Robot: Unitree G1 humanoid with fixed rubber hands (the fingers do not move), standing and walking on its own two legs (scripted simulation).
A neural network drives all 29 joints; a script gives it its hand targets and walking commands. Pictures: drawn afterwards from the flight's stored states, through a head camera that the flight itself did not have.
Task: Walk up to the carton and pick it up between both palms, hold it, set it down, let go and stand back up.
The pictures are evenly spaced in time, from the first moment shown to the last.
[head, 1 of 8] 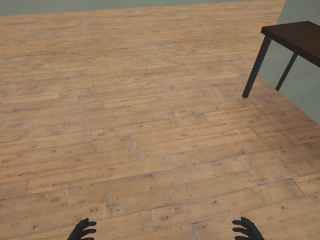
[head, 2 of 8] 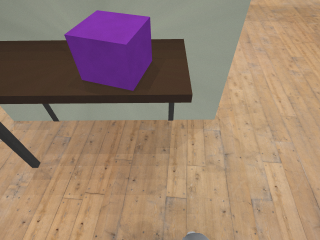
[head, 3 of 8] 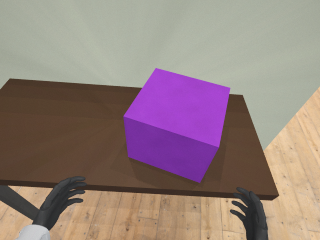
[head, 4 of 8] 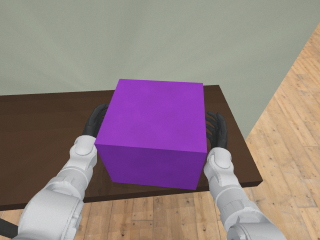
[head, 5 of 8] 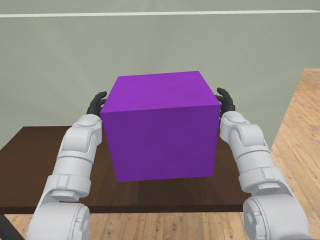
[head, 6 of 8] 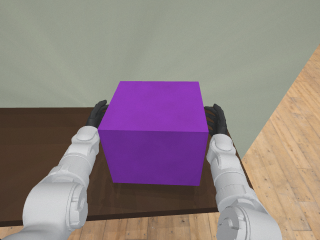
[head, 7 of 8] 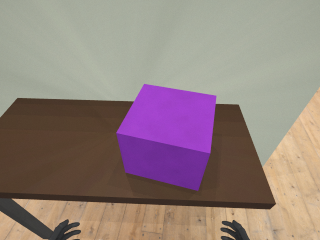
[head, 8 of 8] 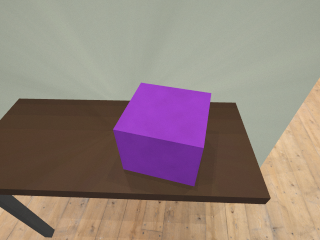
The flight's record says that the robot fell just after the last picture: no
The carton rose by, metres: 0.18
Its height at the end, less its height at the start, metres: +0.00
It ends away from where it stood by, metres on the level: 0.00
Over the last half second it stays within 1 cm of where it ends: yes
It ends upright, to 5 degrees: yes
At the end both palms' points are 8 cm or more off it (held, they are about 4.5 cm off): yes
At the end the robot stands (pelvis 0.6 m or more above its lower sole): yes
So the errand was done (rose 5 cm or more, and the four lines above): yes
